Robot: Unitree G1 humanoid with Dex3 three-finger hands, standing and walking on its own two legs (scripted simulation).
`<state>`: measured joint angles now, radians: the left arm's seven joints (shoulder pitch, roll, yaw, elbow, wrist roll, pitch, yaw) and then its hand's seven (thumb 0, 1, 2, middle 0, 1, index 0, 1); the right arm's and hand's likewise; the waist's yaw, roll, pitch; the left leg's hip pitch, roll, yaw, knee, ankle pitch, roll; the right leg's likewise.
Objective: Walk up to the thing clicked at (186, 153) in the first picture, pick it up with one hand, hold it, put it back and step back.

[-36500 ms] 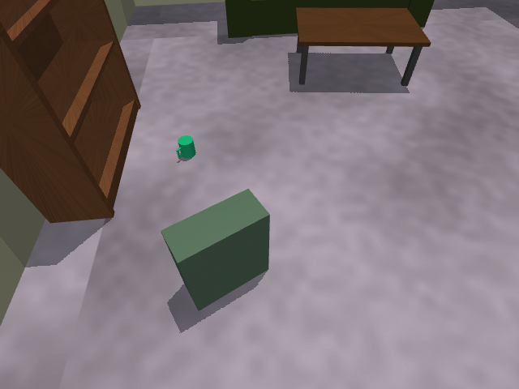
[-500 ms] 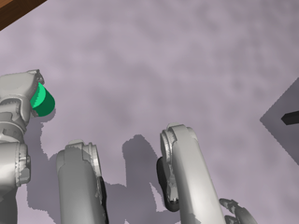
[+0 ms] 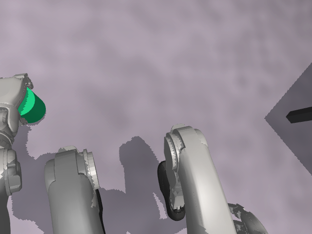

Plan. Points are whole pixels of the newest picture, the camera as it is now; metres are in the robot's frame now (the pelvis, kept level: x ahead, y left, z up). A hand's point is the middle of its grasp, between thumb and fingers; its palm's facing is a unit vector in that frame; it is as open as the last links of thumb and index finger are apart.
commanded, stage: rest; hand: left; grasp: from above
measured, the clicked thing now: (16, 105) +0.46 +0.30 -0.23
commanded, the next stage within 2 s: open in 0.68 s
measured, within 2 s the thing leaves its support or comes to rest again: rests again in 0.34 s
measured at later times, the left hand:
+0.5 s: hand (22, 107) +0.45 +0.29 -0.22, palm faces -0.45 -0.11 -0.89, open 11.0 cm
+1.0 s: hand (22, 106) +0.45 +0.29 -0.23, palm faces -0.44 -0.12 -0.89, open 11.2 cm
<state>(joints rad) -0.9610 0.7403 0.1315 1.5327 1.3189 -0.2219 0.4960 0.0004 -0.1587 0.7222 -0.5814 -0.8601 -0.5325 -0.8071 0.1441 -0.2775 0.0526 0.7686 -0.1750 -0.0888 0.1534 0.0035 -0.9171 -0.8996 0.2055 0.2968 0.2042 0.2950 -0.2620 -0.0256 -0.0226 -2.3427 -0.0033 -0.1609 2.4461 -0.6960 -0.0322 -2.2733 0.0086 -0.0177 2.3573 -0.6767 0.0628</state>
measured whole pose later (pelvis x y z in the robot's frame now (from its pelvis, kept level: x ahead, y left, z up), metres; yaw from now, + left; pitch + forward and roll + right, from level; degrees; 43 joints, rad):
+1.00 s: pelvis +0.00 +0.01 -0.02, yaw -4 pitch +28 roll -12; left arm -1.03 0.91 0.16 1.79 1.35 -0.26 0.62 0.00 -0.17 0.79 -0.48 -0.93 -0.45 -0.88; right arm 0.13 -0.31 0.19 0.75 -0.28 -0.18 0.24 0.00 -0.90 -0.90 0.21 0.30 0.20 0.30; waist -0.34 -0.07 0.07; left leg -2.37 0.00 -0.24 2.57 -0.71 -0.02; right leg -2.27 0.04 -0.07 2.41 -0.66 0.08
